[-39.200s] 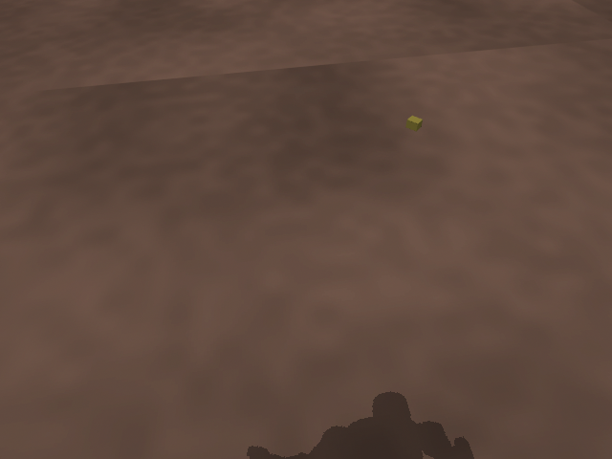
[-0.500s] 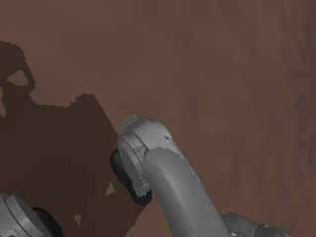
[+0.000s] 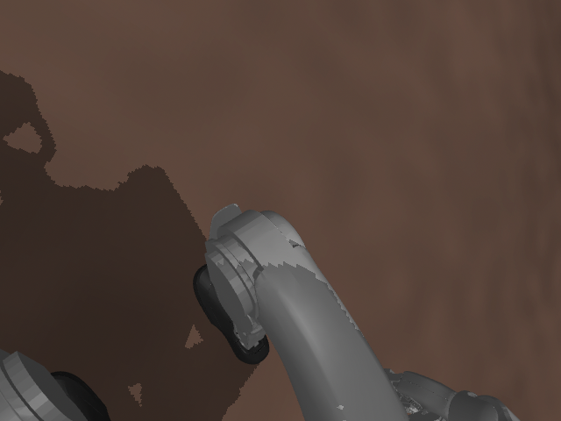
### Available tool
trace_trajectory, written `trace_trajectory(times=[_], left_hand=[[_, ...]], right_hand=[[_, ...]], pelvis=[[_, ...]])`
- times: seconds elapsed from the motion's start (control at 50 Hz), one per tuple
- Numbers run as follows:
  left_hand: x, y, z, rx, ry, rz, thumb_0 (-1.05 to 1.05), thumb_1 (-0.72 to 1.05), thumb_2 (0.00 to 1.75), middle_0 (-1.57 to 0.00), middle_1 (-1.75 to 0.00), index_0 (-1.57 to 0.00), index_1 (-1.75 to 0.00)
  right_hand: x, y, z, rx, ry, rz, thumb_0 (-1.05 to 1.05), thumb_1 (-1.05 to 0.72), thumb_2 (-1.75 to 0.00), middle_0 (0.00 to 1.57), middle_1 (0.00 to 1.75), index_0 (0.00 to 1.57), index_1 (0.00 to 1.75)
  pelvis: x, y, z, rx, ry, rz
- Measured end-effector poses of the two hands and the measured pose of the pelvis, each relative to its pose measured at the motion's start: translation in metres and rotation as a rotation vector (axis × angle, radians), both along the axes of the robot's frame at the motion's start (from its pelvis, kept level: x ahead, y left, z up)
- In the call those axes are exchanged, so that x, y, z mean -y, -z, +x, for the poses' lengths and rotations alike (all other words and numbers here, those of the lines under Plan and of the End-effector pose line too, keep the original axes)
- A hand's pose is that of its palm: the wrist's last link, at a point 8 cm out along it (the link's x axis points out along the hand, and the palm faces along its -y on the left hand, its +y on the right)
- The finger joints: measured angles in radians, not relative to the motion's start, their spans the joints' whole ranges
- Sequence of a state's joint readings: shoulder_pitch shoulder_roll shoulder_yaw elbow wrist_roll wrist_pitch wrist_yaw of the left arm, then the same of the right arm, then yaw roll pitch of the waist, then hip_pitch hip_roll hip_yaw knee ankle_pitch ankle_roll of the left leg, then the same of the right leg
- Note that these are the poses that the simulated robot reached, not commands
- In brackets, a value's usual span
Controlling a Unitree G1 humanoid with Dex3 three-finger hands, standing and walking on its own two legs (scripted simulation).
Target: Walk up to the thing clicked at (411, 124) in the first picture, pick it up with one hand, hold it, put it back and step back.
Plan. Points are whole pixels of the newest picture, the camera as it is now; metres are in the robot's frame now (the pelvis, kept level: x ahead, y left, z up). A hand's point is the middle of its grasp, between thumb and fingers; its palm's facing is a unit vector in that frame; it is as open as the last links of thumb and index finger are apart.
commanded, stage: rest palm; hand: left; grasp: from above
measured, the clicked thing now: out of the picture +0.48 +0.31 -0.29
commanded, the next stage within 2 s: close in 0.34 s
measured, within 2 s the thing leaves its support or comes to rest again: leaves its support in 1.94 s
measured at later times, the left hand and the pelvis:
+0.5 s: hand out of the picture +0.47 +0.29 -0.26, palm faces +0.06 -0.49 -0.87, open 12.8 cm; pelvis +0.00 +0.00 +0.00, yaw +0 degrees
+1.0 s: hand out of the picture +0.46 +0.29 -0.27, palm faces +0.06 -0.49 -0.87, open 10.4 cm; pelvis +0.00 +0.00 -0.01, yaw +1 degrees
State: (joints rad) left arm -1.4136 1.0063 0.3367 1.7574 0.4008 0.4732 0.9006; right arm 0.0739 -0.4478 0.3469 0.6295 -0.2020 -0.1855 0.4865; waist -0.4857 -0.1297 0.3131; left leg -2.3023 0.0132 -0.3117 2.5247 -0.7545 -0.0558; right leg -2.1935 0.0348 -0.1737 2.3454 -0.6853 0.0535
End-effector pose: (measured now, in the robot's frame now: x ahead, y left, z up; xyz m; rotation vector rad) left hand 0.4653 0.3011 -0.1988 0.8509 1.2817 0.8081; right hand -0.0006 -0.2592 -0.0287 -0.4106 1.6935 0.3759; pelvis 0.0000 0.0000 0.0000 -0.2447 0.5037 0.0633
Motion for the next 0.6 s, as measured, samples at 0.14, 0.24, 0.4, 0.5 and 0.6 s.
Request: trace_trajectory(times=[0.14, 0.24, 0.4, 0.5, 0.6], left_hand=[[-0.0016, 0.0001, -0.0042, -0.007, -0.011, -0.006, 0.0, -0.33, 0.87, -0.24, -0.82, -0.2, -0.84], [-0.0025, 0.001, -0.0052, -0.011, -0.009, 0.0, 0.0, -0.31, 0.86, -0.25, -0.81, -0.22, -0.84], [0.0013, 0.0059, -0.0037, 0.0, -0.028, -0.023, 0.0, -0.28, 0.84, -0.26, -0.8, -0.23, -0.82], [0.0029, 0.0073, -0.001, 0.006, -0.031, -0.026, 0.0, -0.26, 0.83, -0.27, -0.8, -0.25, -0.81], [0.0024, 0.0077, 0.001, 0.009, -0.029, -0.021, 0.0, -0.19, 0.81, -0.33, -0.77, -0.3, -0.78]], right_hand=[[-0.0008, -0.0008, -0.0014, -0.002, 0.005, -0.003, 0.0, -0.91, -0.9, 0.19, 0.3, 0.2, 0.29], [-0.0012, -0.0008, -0.0017, -0.009, 0.006, -0.003, 0.0, -0.91, -0.9, 0.19, 0.3, 0.2, 0.29], [-0.0021, -0.0007, 0.0011, -0.017, -0.005, -0.001, 0.0, -0.91, -0.9, 0.19, 0.3, 0.2, 0.29], [-0.0014, 0.001, 0.004, -0.019, -0.01, -0.002, 0.0, -0.91, -0.9, 0.19, 0.3, 0.2, 0.29], [-0.0004, 0.0039, 0.0078, -0.013, -0.013, 0.002, 0.0, -0.9, -0.89, 0.19, 0.3, 0.2, 0.29]], pelvis=[[-0.0002, 0.0006, 0.0005, 0.003, -0.001, -0.001], [-0.0005, 0.0002, 0.0015, 0.001, -0.003, -0.003], [-0.0012, 0.001, 0.0032, 0.001, -0.007, -0.004], [-0.0011, 0.0022, 0.0044, 0.002, -0.009, -0.004], [-0.0011, 0.0038, 0.0051, 0.0, -0.009, -0.002]])
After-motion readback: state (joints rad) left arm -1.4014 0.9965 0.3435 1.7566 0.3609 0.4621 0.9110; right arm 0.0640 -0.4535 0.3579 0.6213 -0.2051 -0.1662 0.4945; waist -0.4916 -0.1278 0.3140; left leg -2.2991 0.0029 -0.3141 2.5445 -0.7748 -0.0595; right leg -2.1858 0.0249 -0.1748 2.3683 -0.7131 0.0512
